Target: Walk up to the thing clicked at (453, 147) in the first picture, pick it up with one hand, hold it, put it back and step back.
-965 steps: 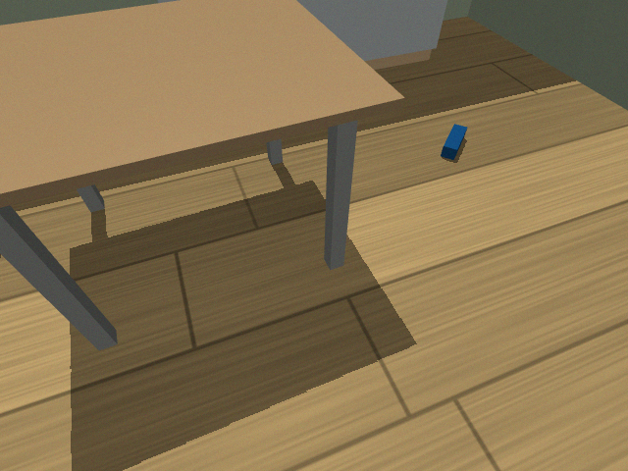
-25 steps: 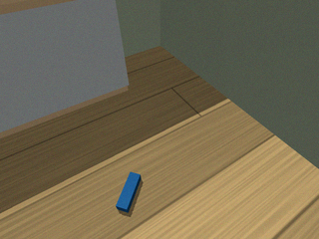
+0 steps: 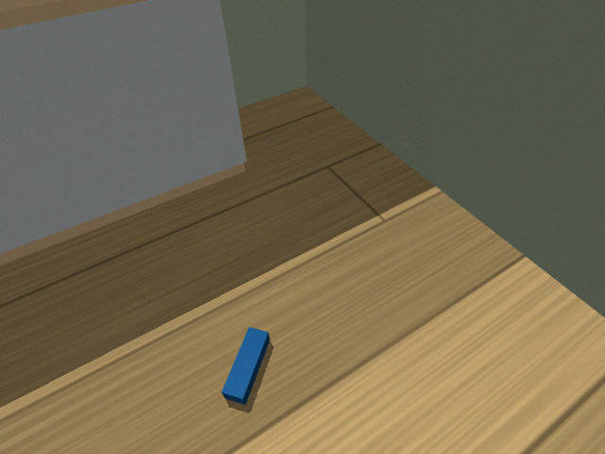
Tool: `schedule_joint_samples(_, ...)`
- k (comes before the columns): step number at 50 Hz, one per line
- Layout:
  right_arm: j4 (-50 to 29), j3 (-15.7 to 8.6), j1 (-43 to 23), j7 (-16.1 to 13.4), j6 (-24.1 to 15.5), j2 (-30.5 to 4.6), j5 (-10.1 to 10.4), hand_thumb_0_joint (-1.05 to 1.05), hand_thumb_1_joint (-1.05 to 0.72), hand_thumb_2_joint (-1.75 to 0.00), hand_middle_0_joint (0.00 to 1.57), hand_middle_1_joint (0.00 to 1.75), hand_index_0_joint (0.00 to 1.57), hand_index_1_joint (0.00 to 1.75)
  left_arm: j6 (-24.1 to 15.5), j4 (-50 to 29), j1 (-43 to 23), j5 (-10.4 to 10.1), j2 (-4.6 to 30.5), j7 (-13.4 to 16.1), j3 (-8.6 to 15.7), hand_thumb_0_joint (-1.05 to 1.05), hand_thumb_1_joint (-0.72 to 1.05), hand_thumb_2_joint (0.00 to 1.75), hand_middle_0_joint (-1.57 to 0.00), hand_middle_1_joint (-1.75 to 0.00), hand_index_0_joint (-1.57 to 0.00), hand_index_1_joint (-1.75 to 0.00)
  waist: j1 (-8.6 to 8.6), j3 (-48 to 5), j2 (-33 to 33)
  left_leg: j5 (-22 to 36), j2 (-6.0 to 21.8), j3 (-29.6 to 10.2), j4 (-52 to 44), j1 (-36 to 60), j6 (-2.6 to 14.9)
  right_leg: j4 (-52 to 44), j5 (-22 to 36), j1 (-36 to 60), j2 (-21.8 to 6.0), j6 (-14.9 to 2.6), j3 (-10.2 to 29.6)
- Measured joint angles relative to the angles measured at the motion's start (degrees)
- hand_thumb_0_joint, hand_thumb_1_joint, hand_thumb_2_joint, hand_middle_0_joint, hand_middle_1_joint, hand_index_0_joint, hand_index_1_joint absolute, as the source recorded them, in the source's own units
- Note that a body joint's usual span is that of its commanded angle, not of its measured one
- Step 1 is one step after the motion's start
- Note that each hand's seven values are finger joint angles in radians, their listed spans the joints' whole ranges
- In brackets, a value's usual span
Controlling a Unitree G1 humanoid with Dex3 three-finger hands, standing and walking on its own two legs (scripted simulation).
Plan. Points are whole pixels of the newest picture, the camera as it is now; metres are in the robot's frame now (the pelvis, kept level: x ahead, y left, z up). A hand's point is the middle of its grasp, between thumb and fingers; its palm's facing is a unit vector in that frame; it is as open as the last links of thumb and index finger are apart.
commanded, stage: stand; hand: left
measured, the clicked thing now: (247, 364) +0.52 +0.22 -0.75
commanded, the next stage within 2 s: none
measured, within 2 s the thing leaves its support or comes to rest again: neither
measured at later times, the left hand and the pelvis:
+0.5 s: hand out of the picture +0.08 +0.24 -0.16, palm faces -0.04 -0.94 -0.35, open 7.3 cm; pelvis +0.01 -0.01 +0.00, yaw +0 degrees
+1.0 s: hand out of the picture +0.08 +0.24 -0.15, palm faces -0.04 -0.94 -0.35, open 7.3 cm; pelvis +0.01 -0.02 +0.00, yaw +0 degrees
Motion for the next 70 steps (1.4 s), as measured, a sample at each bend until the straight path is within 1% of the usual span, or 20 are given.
schedule_joint_samples(9,-0.18,0.45,-0.91,-0.34,-0.77,0.27,-0.25,0.01,-0.90,-0.90,0.20,0.30,0.21,0.30,0.40,-0.09,0.58,-0.22,0.18,-0.08,-0.32,0.00,0.91,0.89,-0.21,-0.30,-0.21,-0.30,0.02,-0.41,-0.87,0.57,0.10,0.08,-1.48,0.69,-0.38,-0.31,-0.03,0.10,0.10,-0.24,0.07)
schedule_joint_samples(38,0.00,0.65,-0.07,-0.43,-0.51,0.04,-0.19,0.01,-0.90,-0.90,0.20,0.30,0.21,0.30,0.26,-0.74,0.96,-0.18,0.16,-0.10,-0.44,0.00,0.91,0.89,-0.21,-0.30,-0.21,-0.30,-0.25,-0.27,-0.53,0.32,1.49,-0.19,-1.66,1.30,-1.43,-0.93,-0.07,0.87,1.50,-1.30,-0.23)
schedule_joint_samples(70,-0.68,1.04,0.53,-0.58,-0.68,0.01,-0.20,0.01,-0.90,-0.90,0.20,0.30,0.21,0.30,0.48,-0.94,1.69,-0.13,0.37,-0.24,-0.37,0.00,0.91,0.89,-0.21,-0.30,-0.21,-0.30,0.13,-0.31,-0.75,0.17,1.46,0.08,-1.88,1.65,-1.38,-0.84,-0.28,0.97,1.46,-1.27,0.04)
